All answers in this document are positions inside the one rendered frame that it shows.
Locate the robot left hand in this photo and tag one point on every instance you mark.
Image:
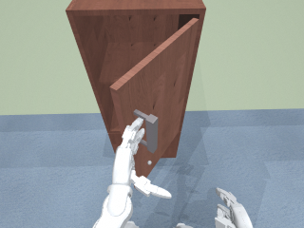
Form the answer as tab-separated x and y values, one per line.
122	172

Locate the cupboard door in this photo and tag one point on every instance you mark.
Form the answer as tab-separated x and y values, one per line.
157	86

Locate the robot left forearm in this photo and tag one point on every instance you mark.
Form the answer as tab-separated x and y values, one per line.
117	207

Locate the robot right hand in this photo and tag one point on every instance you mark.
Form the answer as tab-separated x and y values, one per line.
236	217

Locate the handle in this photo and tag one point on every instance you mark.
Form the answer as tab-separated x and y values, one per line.
151	125

